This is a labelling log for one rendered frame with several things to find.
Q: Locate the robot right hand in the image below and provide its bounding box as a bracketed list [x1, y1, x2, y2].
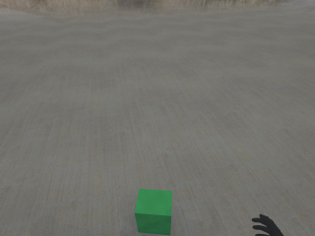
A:
[251, 213, 284, 236]

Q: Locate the carton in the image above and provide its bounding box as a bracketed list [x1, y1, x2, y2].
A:
[135, 189, 172, 235]

